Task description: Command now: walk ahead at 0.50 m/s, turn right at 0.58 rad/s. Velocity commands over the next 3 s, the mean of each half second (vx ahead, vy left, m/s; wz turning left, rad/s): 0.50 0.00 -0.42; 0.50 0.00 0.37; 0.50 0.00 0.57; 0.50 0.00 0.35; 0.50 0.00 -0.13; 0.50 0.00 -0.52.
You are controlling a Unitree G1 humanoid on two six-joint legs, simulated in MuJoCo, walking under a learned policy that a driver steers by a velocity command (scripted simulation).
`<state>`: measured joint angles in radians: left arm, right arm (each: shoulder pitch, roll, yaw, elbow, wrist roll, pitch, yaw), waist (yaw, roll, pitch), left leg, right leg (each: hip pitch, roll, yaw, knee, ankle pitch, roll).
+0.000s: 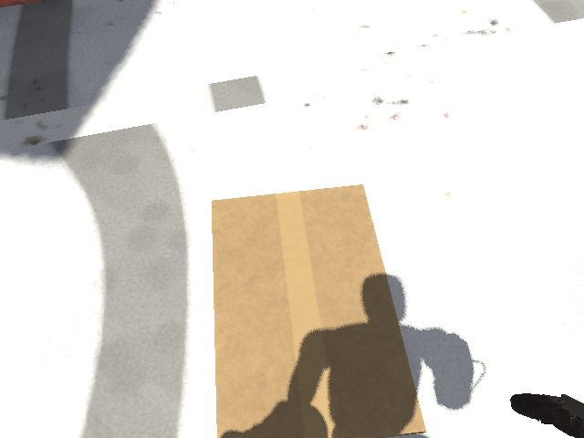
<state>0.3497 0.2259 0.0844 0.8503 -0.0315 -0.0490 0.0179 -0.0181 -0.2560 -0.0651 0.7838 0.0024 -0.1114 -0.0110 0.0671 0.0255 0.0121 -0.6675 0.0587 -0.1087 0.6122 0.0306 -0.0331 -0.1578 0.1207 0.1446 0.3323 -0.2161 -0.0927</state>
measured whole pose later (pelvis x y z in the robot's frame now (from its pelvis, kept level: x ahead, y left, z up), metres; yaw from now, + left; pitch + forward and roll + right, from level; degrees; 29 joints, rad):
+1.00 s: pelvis +0.51 -0.04 +0.00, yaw +2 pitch +1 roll -3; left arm 0.29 0.27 0.10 0.89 0.00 -0.08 0.02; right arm 0.11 -0.28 -0.08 0.77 0.02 0.00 0.03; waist 0.04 0.03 0.00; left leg -0.68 0.12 0.00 0.84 -0.09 0.02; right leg -0.01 -0.04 -0.25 0.24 -0.35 0.03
